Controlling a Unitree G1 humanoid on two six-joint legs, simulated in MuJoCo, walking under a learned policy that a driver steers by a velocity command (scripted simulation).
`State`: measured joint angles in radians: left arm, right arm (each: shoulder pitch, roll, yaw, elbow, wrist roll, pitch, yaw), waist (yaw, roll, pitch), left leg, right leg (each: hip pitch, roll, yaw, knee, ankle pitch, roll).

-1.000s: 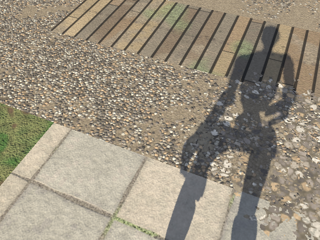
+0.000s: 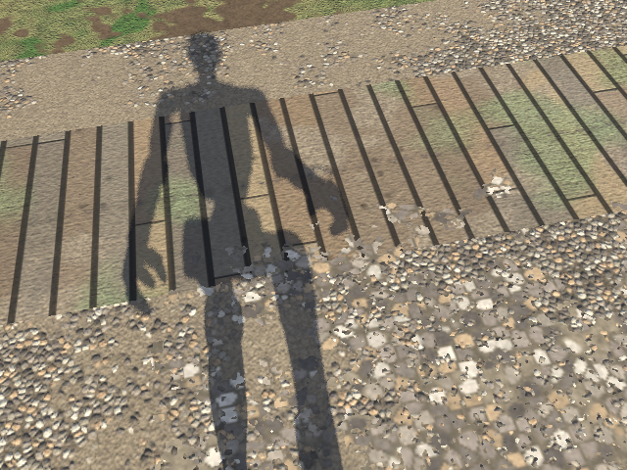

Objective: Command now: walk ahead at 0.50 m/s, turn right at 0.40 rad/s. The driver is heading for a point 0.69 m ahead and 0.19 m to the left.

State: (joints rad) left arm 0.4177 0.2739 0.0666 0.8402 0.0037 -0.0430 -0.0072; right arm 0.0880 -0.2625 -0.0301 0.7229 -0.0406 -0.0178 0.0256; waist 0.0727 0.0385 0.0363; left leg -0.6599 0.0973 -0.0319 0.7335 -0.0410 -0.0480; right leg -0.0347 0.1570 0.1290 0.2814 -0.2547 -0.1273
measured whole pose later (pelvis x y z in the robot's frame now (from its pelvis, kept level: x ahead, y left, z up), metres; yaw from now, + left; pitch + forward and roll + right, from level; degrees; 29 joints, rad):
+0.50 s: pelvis +0.28 +0.05 +0.00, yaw +6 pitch +1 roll +1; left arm 0.09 0.26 0.01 0.74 0.04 -0.04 -0.03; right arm 0.45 -0.24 -0.06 0.90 0.00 -0.05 0.01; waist -0.07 -0.04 0.04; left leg -0.08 -0.12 -0.10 0.28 -0.21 0.09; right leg -0.60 -0.07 0.05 0.73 -0.11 0.04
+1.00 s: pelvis +0.53 +0.05 +0.00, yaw +23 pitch +1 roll -1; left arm 0.40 0.25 0.04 0.86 0.02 -0.09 0.00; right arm 0.12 -0.29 -0.06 0.74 -0.04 0.01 0.07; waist 0.05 0.05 0.03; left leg -0.66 0.05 -0.01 0.87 -0.09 0.02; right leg -0.02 0.02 -0.18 0.25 -0.25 -0.04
